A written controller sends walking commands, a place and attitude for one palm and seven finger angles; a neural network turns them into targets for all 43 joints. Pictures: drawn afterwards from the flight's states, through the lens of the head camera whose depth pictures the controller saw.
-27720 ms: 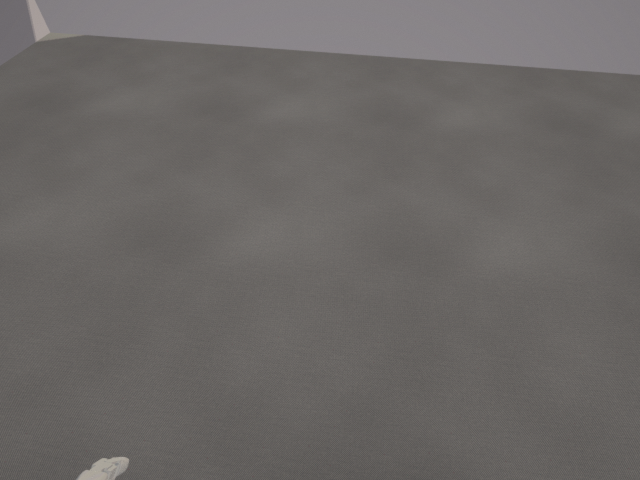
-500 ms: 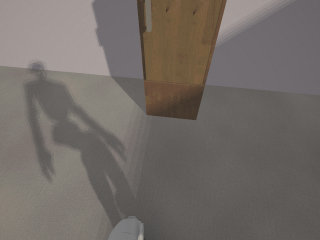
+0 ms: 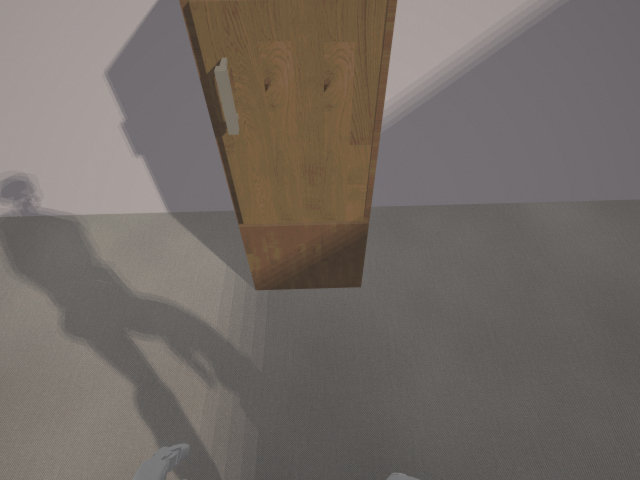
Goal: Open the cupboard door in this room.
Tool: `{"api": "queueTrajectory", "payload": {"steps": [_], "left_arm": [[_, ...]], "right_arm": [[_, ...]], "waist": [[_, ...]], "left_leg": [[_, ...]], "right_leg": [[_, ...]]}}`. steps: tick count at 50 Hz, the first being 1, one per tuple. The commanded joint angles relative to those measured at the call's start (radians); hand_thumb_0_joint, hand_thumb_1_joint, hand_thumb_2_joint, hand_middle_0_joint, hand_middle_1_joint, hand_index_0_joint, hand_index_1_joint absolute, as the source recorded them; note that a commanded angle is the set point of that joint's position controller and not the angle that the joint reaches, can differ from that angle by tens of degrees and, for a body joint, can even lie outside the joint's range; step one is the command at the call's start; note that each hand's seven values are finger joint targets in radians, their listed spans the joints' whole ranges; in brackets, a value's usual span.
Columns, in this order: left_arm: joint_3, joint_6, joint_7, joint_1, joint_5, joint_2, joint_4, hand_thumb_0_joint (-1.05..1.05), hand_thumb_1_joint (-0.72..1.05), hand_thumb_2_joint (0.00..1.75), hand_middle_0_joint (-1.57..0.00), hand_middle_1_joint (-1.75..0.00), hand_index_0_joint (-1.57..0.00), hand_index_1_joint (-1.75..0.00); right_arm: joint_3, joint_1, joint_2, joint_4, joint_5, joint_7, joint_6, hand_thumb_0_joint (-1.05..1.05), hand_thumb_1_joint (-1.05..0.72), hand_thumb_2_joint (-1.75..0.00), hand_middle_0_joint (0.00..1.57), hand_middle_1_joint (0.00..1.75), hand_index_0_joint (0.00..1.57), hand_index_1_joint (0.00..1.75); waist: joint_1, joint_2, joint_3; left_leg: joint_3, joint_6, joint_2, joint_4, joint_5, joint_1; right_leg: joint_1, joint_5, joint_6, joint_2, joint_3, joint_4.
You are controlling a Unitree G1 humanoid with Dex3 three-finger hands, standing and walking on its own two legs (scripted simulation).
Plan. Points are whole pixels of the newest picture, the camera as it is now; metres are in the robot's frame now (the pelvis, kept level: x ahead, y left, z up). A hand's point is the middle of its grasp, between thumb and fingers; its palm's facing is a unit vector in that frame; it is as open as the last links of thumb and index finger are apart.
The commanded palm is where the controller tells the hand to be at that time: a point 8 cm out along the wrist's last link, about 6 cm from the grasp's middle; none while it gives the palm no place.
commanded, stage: take the last steps up to it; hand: left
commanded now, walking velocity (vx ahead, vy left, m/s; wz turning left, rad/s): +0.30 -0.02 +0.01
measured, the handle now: (229, 97) +0.81 +0.20 +0.05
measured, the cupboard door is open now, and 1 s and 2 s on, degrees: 0 0 0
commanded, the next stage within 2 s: come to a stop and stand still in 0.52 s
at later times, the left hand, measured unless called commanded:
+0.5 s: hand out of the picture +0.08 +0.18 -0.19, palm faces +0.13 -0.98 -0.14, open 7.3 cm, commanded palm none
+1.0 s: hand (224, 364) +0.33 +0.17 -0.17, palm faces +0.05 -0.97 -0.25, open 7.3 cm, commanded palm none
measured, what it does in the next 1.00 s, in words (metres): walks ahead: right foot, then left foot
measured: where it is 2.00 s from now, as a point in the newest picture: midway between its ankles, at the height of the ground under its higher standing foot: outside the picture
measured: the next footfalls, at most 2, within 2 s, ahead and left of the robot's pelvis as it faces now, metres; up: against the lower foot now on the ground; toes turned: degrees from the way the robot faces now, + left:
right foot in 0.04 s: +0.11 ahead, -0.14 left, +0.00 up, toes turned -8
left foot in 0.46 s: +0.27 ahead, +0.12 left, +0.00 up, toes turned +11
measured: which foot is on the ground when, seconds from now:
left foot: down 0.00-0.06, up 0.08-0.44, down 0.46-0.88, up 0.90-1.00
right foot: up 0.00-0.02, down 0.04-0.46, up 0.48-0.84, down 0.86-1.00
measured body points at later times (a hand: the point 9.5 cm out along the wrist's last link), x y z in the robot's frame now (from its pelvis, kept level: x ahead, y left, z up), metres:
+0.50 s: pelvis +0.17 +0.01 -0.01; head +0.20 +0.04 +0.43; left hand +0.07 +0.23 -0.18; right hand +0.29 -0.23 -0.14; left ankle +0.23 +0.11 -0.74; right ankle +0.08 -0.13 -0.72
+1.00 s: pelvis +0.26 -0.01 -0.01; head +0.30 -0.03 +0.44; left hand +0.32 +0.23 -0.15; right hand +0.27 -0.23 -0.18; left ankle +0.20 +0.11 -0.69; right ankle +0.32 -0.12 -0.74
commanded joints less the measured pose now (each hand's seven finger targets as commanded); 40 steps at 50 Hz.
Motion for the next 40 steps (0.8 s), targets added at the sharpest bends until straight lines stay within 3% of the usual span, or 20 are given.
{"api": "queueTrajectory", "payload": {"steps": [1, 2, 3, 4, 5, 6, 7, 9, 11, 18, 20, 21, 22, 23, 24, 26, 28, 32, 35, 40], "left_arm": [[0.003, -0.023, 0.006, 0.168, 0.001, 0.063, 0.024, 0.0, 0.9, 0.9, -0.2, -0.3, -0.2, -0.3], [0.013, -0.035, 0.015, 0.257, 0.002, 0.125, 0.055, 0.0, 0.9, 0.9, -0.2, -0.3, -0.2, -0.3], [0.034, -0.04, 0.025, 0.349, -0.003, 0.219, 0.083, 0.0, 0.9, 0.9, -0.2, -0.3, -0.2, -0.3], [0.04, -0.044, 0.033, 0.39, -0.015, 0.226, 0.09, 0.0, 0.9, 0.9, -0.2, -0.3, -0.2, -0.3], [0.034, -0.043, 0.037, 0.34, -0.01, 0.195, 0.086, 0.0, 0.9, 0.9, -0.2, -0.3, -0.2, -0.3], [0.026, -0.042, 0.038, 0.295, -0.011, 0.162, 0.075, 0.0, 0.9, 0.9, -0.2, -0.3, -0.2, -0.3], [0.021, -0.046, 0.038, 0.263, -0.011, 0.141, 0.064, 0.0, 0.9, 0.9, -0.2, -0.3, -0.2, -0.3], [0.008, -0.058, 0.038, 0.251, -0.01, 0.099, 0.068, 0.0, 0.9, 0.9, -0.2, -0.3, -0.2, -0.3], [0.011, -0.065, 0.04, 0.247, -0.004, 0.086, 0.064, 0.0, 0.9, 0.9, -0.2, -0.3, -0.2, -0.3], [0.007, -0.061, 0.035, 0.283, -0.004, 0.13, 0.109, 0.0, 0.9, 0.9, -0.2, -0.3, -0.2, -0.3], [0.009, -0.054, 0.034, 0.268, -0.006, 0.137, 0.114, 0.0, 0.9, 0.9, -0.2, -0.3, -0.2, -0.3], [0.009, -0.051, 0.033, 0.253, -0.011, 0.135, 0.113, 0.0, 0.9, 0.9, -0.2, -0.3, -0.2, -0.3], [0.002, -0.048, 0.029, 0.266, -0.013, 0.11, 0.11, 0.0, 0.9, 0.9, -0.2, -0.3, -0.2, -0.3], [-0.007, -0.046, 0.021, 0.311, -0.02, 0.055, 0.097, 0.0, 0.9, 0.9, -0.2, -0.3, -0.2, -0.3], [-0.013, -0.048, 0.022, 0.264, -0.015, 0.065, 0.066, 0.0, 0.9, 0.9, -0.2, -0.3, -0.2, -0.3], [-0.009, -0.039, 0.023, 0.21, -0.016, 0.059, 0.078, 0.0, 0.9, 0.9, -0.2, -0.3, -0.2, -0.3], [-0.009, -0.03, 0.015, 0.236, -0.007, 0.041, 0.105, 0.0, 0.9, 0.9, -0.2, -0.3, -0.2, -0.3], [-0.015, 0.0, 0.025, 0.289, -0.006, -0.006, 0.123, 0.0, 0.9, 0.9, -0.2, -0.3, -0.2, -0.3], [-0.022, 0.015, 0.039, 0.265, -0.012, -0.014, 0.105, 0.0, 0.9, 0.9, -0.2, -0.3, -0.2, -0.3], [-0.017, 0.028, 0.047, 0.222, -0.012, 0.039, 0.078, 0.0, 0.9, 0.9, -0.2, -0.3, -0.2, -0.3]], "right_arm": [[-0.009, 0.013, -0.106, -0.042, 0.008, -0.004, -0.013, 0.0, -0.9, -0.9, 0.2, 0.3, 0.2, 0.3], [0.002, 0.009, -0.069, -0.047, 0.018, 0.002, -0.017, 0.0, -0.9, -0.9, 0.2, 0.3, 0.2, 0.3], [0.016, -0.012, -0.029, -0.076, 0.02, 0.006, -0.017, 0.0, -0.9, -0.9, 0.2, 0.3, 0.2, 0.3], [0.01, -0.068, -0.082, -0.101, 0.019, 0.004, 0.001, 0.0, -0.9, -0.9, 0.2, 0.3, 0.2, 0.3], [0.003, -0.106, -0.078, -0.102, 0.018, 0.005, -0.001, 0.0, -0.9, -0.9, 0.2, 0.3, 0.2, 0.3], [0.002, -0.113, -0.069, -0.097, 0.018, 0.007, -0.003, 0.0, -0.9, -0.9, 0.2, 0.3, 0.2, 0.3], [0.002, -0.1, -0.054, -0.085, 0.016, 0.011, 0.002, 0.0, -0.9, -0.9, 0.2, 0.3, 0.2, 0.3], [0.001, -0.062, -0.033, -0.069, 0.013, 0.018, 0.01, 0.0, -0.9, -0.9, 0.2, 0.3, 0.2, 0.3], [0.0, -0.062, -0.02, -0.076, 0.01, 0.022, 0.02, 0.0, -0.9, -0.9, 0.2, 0.3, 0.2, 0.3], [0.013, -0.185, -0.028, -0.128, 0.017, 0.036, 0.009, 0.0, -0.9, -0.9, 0.2, 0.3, 0.2, 0.3], [0.013, -0.139, -0.048, -0.116, 0.015, 0.032, 0.002, 0.0, -0.9, -0.9, 0.2, 0.3, 0.2, 0.3], [0.01, -0.064, -0.067, -0.092, 0.013, 0.026, -0.006, 0.0, -0.9, -0.9, 0.2, 0.3, 0.2, 0.3], [-0.002, 0.047, -0.123, -0.058, 0.008, 0.017, -0.014, 0.0, -0.9, -0.9, 0.2, 0.3, 0.2, 0.3], [-0.027, 0.146, -0.233, -0.037, -0.003, 0.004, -0.021, 0.0, -0.9, -0.9, 0.2, 0.3, 0.2, 0.3], [-0.031, 0.179, -0.275, -0.035, 0.009, -0.001, -0.006, 0.0, -0.9, -0.9, 0.2, 0.3, 0.2, 0.3], [-0.016, 0.057, -0.207, -0.055, 0.013, -0.013, -0.007, 0.0, -0.9, -0.9, 0.2, 0.3, 0.2, 0.3], [0.008, -0.023, -0.128, -0.07, 0.014, -0.015, -0.021, 0.0, -0.9, -0.9, 0.2, 0.3, 0.2, 0.3], [0.015, -0.044, -0.082, -0.061, 0.022, -0.021, -0.03, 0.0, -0.9, -0.9, 0.2, 0.3, 0.2, 0.3], [0.021, -0.072, -0.086, -0.061, 0.02, -0.029, -0.024, 0.0, -0.9, -0.9, 0.2, 0.3, 0.2, 0.3], [0.0, -0.081, -0.106, -0.031, 0.019, -0.036, 0.017, 0.0, -0.9, -0.9, 0.2, 0.3, 0.2, 0.3]], "waist": [[0.081, 0.01, -0.04], [0.121, -0.108, -0.084], [0.143, -0.316, -0.092], [0.175, -0.361, -0.084], [0.156, -0.241, -0.014], [0.13, -0.119, 0.013], [0.105, -0.071, 0.012], [0.07, -0.083, 0.001], [0.058, -0.116, 0.014], [0.072, -0.147, 0.042], [0.036, -0.118, 0.036], [-0.003, -0.084, 0.001], [-0.044, 0.033, -0.061], [-0.064, 0.279, -0.144], [-0.071, 0.31, -0.136], [-0.035, 0.212, -0.04], [0.018, 0.119, -0.003], [0.065, 0.097, -0.014], [0.078, 0.08, -0.02], [0.074, 0.148, 0.018]], "left_leg": [[-0.16, 0.049, 0.189, -0.017, 0.013, -0.107], [-0.071, 0.007, 0.119, 0.167, -0.024, -0.244], [0.003, -0.031, 0.019, 0.4, -0.259, -0.44], [-0.102, -0.021, 0.045, 0.56, -0.342, -0.458], [-0.144, -0.018, 0.066, 0.663, -0.278, -0.513], [-0.167, -0.016, 0.088, 0.69, -0.205, -0.53], [-0.166, -0.022, 0.103, 0.682, -0.137, -0.5], [-0.144, -0.034, 0.101, 0.63, -0.064, -0.424], [-0.126, -0.046, 0.104, 0.554, -0.044, -0.4], [-0.071, -0.031, 0.068, 0.241, 0.009, -0.268], [-0.046, -0.022, 0.047, 0.141, 0.044, -0.136], [-0.034, -0.019, 0.028, 0.062, 0.083, 0.004], [-0.094, 0.001, 0.075, 0.011, 0.105, 0.193], [-0.416, 0.093, 0.321, -0.059, 0.173, 0.361], [-0.54, 0.168, 0.425, -0.149, 0.184, 0.31], [-0.473, 0.185, 0.401, -0.191, 0.18, 0.158], [-0.313, 0.142, 0.324, -0.204, 0.284, 0.067], [-0.16, 0.118, 0.255, -0.2, 0.516, 0.0], [-0.12, 0.111, 0.245, -0.15, 0.715, -0.024], [-0.156, 0.096, 0.245, -0.068, 0.62, -0.006]], "right_leg": [[0.315, 0.076, -0.017, 0.038, -0.044, -0.249], [0.488, 0.046, -0.071, -0.095, 0.104, -0.297], [0.594, 0.093, -0.172, -0.282, 0.372, -0.388], [0.525, 0.085, -0.213, -0.328, 0.455, -0.443], [0.479, 0.038, -0.242, -0.324, 0.441, -0.454], [0.454, 0.031, -0.232, -0.297, 0.372, -0.448], [0.41, 0.063, -0.201, -0.259, 0.278, -0.45], [0.345, 0.145, -0.167, -0.204, 0.164, -0.464], [0.304, 0.18, -0.174, -0.192, 0.115, -0.475], [0.3, 0.204, -0.166, -0.175, 0.067, -0.451], [0.262, 0.195, -0.145, -0.155, 0.041, -0.391], [0.218, 0.228, -0.124, -0.12, 0.008, -0.291], [0.135, 0.221, -0.092, -0.069, -0.028, -0.091], [-0.066, -0.093, -0.037, 0.055, -0.101, 0.184], [-0.131, -0.354, -0.037, 0.078, -0.039, 0.377], [-0.19, -0.244, -0.041, 0.009, 0.05, 0.519], [-0.131, -0.137, -0.025, -0.019, 0.056, 0.475], [-0.05, -0.025, 0.008, -0.008, 0.039, 0.377], [0.053, 0.018, 0.017, 0.01, 0.034, 0.178], [0.146, 0.025, 0.002, 0.032, 0.006, -0.073]]}}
